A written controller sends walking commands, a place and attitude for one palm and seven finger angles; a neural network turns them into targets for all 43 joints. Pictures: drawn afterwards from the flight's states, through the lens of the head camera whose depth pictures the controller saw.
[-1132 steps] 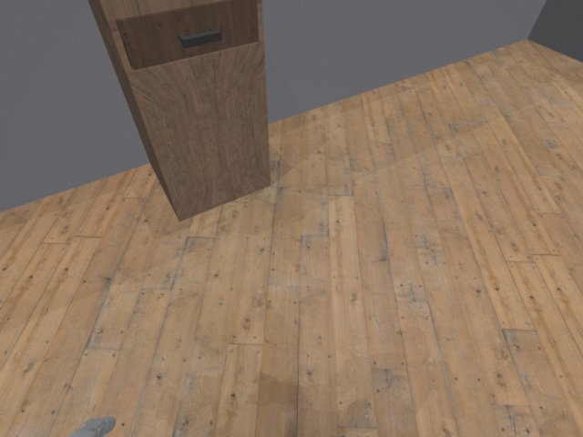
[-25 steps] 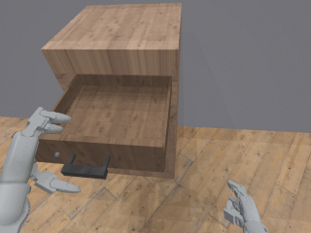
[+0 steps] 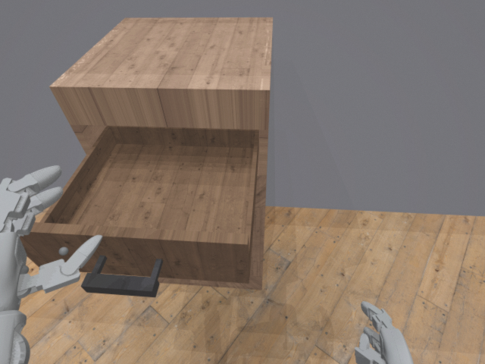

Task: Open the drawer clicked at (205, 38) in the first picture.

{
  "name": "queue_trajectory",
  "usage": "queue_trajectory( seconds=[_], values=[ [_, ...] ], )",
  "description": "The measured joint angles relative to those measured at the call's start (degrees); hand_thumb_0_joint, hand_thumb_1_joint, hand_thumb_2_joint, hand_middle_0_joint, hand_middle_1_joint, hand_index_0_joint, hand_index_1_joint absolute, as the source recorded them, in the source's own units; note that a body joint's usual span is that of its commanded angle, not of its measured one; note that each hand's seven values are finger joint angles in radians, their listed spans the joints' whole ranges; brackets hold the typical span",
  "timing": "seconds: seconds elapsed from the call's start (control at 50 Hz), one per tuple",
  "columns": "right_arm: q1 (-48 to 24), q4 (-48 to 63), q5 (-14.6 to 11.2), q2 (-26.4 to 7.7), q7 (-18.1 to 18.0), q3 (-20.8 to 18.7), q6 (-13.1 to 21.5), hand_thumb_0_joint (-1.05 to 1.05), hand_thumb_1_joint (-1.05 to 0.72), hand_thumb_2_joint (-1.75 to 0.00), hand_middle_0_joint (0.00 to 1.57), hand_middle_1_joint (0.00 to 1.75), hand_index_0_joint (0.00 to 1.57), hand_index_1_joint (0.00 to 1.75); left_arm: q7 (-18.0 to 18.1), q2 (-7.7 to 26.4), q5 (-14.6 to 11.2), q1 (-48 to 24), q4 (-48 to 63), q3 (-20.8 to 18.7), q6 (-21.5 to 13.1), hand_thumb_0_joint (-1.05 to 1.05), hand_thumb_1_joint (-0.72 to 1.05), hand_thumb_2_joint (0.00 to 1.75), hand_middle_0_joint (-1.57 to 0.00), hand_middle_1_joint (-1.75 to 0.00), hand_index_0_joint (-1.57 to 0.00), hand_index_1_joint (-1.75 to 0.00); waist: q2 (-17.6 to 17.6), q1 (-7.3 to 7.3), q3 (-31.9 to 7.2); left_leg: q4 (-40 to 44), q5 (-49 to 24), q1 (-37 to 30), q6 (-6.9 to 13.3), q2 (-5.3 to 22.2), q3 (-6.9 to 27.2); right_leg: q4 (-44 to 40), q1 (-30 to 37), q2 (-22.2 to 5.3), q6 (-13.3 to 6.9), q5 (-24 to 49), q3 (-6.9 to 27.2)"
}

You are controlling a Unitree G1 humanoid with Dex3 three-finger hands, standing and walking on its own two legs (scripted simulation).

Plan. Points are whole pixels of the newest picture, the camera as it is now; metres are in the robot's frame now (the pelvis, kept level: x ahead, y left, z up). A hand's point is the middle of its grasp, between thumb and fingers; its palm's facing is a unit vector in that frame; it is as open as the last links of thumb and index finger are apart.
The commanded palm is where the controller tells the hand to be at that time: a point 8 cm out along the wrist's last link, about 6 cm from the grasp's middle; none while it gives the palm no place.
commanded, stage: draw the hand back to the body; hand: left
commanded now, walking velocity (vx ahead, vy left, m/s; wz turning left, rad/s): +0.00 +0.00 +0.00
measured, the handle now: (125, 273) +0.25 +0.25 +0.00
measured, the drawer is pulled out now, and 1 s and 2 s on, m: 0.30 0.30 0.30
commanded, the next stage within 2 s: step back with the hand held close in 0.38 s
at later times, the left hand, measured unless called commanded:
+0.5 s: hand (54, 267) +0.17 +0.24 +0.18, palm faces +0.45 -0.80 -0.38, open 7.5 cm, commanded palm +0.11 +0.27 +0.19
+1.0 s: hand (21, 304) +0.13 +0.26 +0.16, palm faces +0.36 -0.78 -0.51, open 7.4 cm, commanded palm +0.07 +0.30 +0.19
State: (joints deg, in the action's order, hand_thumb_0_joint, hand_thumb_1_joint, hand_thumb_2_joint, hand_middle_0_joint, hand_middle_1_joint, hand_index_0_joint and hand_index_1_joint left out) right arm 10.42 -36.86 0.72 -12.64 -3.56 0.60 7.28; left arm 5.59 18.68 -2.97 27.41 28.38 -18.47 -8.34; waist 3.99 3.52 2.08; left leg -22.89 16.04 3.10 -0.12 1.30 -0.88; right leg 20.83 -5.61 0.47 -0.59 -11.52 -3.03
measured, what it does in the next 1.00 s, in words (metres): shifts its weight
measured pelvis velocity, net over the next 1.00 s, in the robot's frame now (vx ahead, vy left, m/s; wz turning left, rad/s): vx -0.06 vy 0.02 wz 0.00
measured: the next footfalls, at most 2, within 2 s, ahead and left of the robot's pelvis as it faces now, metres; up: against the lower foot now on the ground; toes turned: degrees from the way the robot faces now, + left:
right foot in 1.62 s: -0.19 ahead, -0.10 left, +0.00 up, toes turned +0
left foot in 1.86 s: -0.17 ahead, +0.09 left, +0.00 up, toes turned +2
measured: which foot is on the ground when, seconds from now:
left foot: down 0.00-1.00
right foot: down 0.00-1.00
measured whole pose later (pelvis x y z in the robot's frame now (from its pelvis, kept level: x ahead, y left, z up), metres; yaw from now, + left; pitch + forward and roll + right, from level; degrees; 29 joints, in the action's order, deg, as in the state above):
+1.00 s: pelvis -0.06 +0.02 -0.01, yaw +0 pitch +2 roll +0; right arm 10.0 -30.5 -0.2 -12.0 -3.8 -0.8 3.2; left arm 7.7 23.4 -2.0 35.9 37.1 -24.5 -11.9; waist -0.7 0.1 2.2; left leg -32.3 14.4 19.8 1.9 -1.1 -1.6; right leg 29.9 -22.1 -2.2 0.9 -9.5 -2.2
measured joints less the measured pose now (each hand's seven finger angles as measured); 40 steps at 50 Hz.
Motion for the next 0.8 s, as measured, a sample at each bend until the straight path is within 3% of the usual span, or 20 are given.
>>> queue_trajectory(
  seconds=[0.28,0.5,0.64,0.8],
  values=[
    [-0.9,0.6,0.0,0.8,-0.2,0.7,0.1,0.01,-0.91,-0.9,0.2,0.3,0.2,0.3,0.4,-0.7,-0.1,-0.4,-0.6,-0.1,0.9,0.01,0.75,0.83,-0.22,-0.4,-0.22,-0.39,0.3,0.82,-0.2,-0.1,-0.6,0.0,-0.3,0.1,0.6,0.0,0.3,0.0,-0.3,0.4,-0.6],
    [-0.2,0.1,0.0,0.8,-0.4,0.6,0.3,0.01,-0.91,-0.9,0.2,0.3,0.2,0.3,0.5,-0.7,-0.2,-0.4,-1.2,-0.1,0.8,0.01,0.87,0.89,-0.21,-0.31,-0.21,-0.31,0.4,0.54,0.1,-0.1,-1.1,0.0,-0.6,0.4,0.7,-0.3,0.4,0.4,-0.7,1.1,-0.7],
    [-0.6,2.9,-0.6,-0.7,0.1,-0.1,-2.5,0.01,-0.91,-0.9,0.2,0.3,0.2,0.3,0.4,0.7,0.4,3.1,1.6,-3.3,-2.9,0.01,0.89,0.89,-0.21,-0.31,-0.21,-0.3,0.1,-2.1,-1.5,-3.4,-1.0,8.1,-0.2,0.6,1.4,-0.5,-5.9,0.6,-0.5,2.7,-1.3],
    [-0.7,4.7,-1.2,-1.5,-0.5,-2.5,-4.8,0.01,-0.91,-0.9,0.2,0.3,0.2,0.3,0.8,3.6,0.4,7.9,5.6,-3.8,-3.3,0.01,0.89,0.89,-0.21,-0.3,-0.21,-0.3,-2.0,-3.43,-0.2,-4.4,-2.0,12.0,1.1,-1.5,0.1,3.3,-11.3,-1.6,1.0,2.5,0.0]
  ],
)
